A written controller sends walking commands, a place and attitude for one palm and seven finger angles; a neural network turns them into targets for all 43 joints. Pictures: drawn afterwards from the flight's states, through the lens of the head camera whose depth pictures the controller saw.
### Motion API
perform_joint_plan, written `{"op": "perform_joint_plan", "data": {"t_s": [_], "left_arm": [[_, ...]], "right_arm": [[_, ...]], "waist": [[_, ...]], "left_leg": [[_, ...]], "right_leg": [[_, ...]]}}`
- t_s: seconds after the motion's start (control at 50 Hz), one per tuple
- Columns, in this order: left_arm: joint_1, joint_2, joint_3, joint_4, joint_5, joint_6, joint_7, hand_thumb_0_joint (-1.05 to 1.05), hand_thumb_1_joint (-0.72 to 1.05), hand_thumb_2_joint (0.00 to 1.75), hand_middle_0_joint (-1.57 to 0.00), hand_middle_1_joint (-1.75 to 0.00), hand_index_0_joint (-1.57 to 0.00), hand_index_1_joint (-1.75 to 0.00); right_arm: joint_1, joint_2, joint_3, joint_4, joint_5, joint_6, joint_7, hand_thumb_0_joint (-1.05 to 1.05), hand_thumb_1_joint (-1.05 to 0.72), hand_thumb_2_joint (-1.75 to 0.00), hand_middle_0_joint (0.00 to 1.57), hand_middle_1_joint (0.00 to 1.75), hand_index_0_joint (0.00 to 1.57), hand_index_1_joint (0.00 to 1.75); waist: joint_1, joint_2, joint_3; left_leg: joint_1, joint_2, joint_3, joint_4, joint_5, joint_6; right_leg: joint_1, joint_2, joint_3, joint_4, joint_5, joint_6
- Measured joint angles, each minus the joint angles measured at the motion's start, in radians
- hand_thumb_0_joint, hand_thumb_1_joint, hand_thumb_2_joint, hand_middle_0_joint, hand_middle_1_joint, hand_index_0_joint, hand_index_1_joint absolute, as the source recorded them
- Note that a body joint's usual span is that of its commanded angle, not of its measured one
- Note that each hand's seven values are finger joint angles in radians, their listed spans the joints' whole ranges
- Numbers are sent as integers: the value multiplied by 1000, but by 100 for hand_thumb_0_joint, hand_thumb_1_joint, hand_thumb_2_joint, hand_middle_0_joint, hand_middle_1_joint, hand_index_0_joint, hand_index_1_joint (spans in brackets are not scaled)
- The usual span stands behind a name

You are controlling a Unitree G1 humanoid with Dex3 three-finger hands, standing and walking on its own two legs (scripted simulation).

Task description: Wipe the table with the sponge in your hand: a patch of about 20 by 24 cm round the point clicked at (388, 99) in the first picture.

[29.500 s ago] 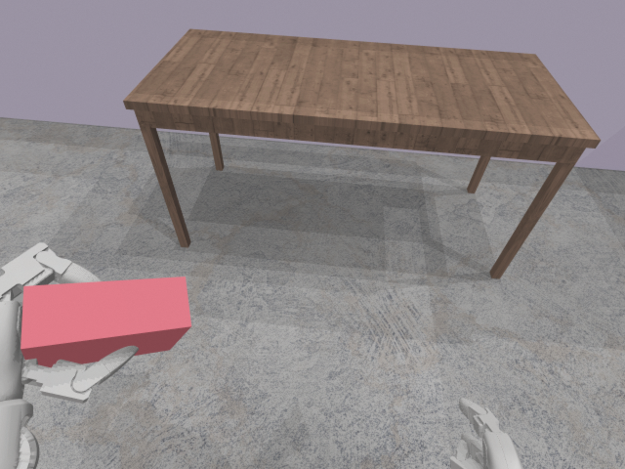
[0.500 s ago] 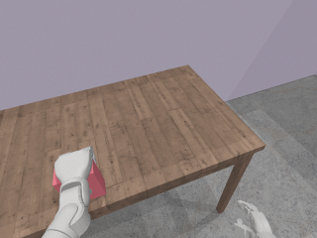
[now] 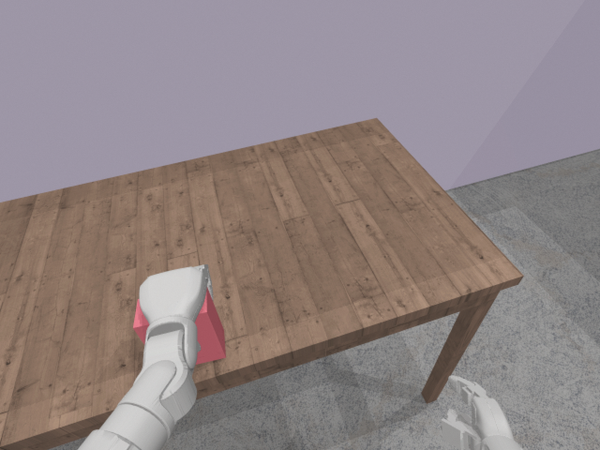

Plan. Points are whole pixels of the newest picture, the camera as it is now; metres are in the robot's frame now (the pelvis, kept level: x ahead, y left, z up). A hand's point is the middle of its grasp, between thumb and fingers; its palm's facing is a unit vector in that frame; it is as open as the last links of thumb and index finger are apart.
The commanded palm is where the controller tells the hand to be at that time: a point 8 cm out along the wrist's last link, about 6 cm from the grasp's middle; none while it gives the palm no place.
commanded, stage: slide across to the third lane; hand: left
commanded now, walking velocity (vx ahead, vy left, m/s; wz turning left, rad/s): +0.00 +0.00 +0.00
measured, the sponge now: (188, 337) +0.28 +0.23 -0.04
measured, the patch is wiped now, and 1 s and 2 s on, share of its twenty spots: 0.65 0.70 0.80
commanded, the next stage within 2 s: wipe forward along the third lane in 0.30 s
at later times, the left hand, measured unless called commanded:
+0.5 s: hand (223, 304) +0.31 +0.17 +0.01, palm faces -0.04 -0.06 -1.00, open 9.4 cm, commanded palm +0.29 +0.16 +0.06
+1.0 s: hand (227, 290) +0.34 +0.17 +0.00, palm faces -0.12 -0.02 -0.99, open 9.5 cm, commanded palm +0.33 +0.17 +0.04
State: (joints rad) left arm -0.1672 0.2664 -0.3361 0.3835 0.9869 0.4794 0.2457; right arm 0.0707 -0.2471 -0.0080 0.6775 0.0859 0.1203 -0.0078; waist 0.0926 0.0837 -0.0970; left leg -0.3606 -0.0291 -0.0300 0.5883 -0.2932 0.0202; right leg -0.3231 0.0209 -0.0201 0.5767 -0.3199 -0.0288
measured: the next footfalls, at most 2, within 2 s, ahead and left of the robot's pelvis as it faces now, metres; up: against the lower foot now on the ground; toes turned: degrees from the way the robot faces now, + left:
none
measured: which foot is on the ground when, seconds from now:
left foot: down 0.00-1.00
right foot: down 0.00-1.00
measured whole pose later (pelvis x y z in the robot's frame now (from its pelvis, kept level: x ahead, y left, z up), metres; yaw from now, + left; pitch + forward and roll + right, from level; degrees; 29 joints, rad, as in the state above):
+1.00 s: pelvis -0.03 -0.03 -0.01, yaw -1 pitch +7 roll +1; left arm -0.53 0.20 -0.23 0.85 0.99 0.42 0.30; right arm 0.12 -0.25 -0.01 0.74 0.07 0.14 -0.05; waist 0.02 0.06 -0.12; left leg -0.49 0.01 -0.03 0.62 -0.26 -0.01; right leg -0.48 0.06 -0.02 0.64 -0.29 -0.06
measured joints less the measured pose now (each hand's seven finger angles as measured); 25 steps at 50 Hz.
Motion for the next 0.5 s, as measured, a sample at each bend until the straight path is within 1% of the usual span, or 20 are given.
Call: {"op": "perform_joint_plan", "data": {"t_s": [0.18, 0.26, 0.3, 0.4, 0.44, 0.5], "left_arm": [[-96, -43, -76, 79, -6, 21, 22, 0, -46, 109, -77, -145, -79, -142], [-144, -71, -97, 122, -23, 26, 32, 0, -47, 109, -77, -145, -79, -142], [-162, -86, -106, 144, -22, 31, 37, 0, -47, 109, -77, -145, -80, -142], [-164, -110, -92, 168, -16, 43, 54, 0, -47, 109, -77, -145, -80, -142], [-151, -111, -71, 168, -18, 44, 63, 0, -47, 109, -77, -145, -79, -142], [-150, -106, -57, 175, -24, 56, 68, 1, -46, 109, -77, -145, -79, -142]], "right_arm": [[-24, 13, 1, 13, 4, 5, 19, 1, -91, -90, 20, 29, 20, 30], [-33, 19, 3, 21, 5, 12, 26, 1, -91, -90, 20, 29, 20, 30], [-36, 23, 4, 24, 4, 17, 30, 1, -91, -90, 20, 29, 20, 30], [-37, 29, 7, 23, -1, 39, 39, 1, -91, -90, 20, 29, 20, 30], [-37, 28, 11, 25, -3, 48, 37, 1, -91, -90, 20, 29, 20, 30], [-34, 22, 13, 25, -1, 58, 29, 1, -91, -90, 20, 29, 20, 30]], "waist": [[12, 1, -4], [13, -4, -7], [10, -7, -9], [-1, -12, -16], [-6, -15, -18], [-17, -22, -14]], "left_leg": [[-22, -9, -13, 17, 4, 1], [-31, -10, -16, 23, 6, -1], [-32, -8, -16, 23, 7, -3], [-27, 2, -4, 17, 8, -8], [-20, 7, 3, 9, 10, -11], [-11, 13, 5, -1, 14, -15]], "right_leg": [[-17, -8, -14, 18, -3, 1], [-27, -9, -17, 27, -4, 0], [-29, -8, -17, 29, -3, -2], [-31, 2, -5, 27, 2, -7], [-28, 7, 2, 22, 6, -10], [-22, 13, 6, 15, 11, -13]]}}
